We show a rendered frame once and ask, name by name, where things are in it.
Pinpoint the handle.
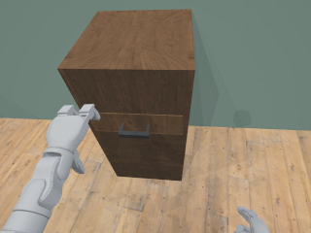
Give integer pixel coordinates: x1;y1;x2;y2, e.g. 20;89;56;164
118;122;151;139

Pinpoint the robot left hand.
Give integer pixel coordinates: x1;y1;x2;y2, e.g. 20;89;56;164
46;104;101;174

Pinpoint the robot right hand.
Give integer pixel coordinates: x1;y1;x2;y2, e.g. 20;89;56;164
234;206;270;233

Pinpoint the drawer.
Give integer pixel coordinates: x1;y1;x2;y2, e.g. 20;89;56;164
91;112;183;134

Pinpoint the robot left forearm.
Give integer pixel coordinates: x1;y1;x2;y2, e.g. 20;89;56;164
0;148;75;233

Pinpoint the cabinet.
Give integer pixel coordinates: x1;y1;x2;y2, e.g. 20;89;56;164
57;9;195;182

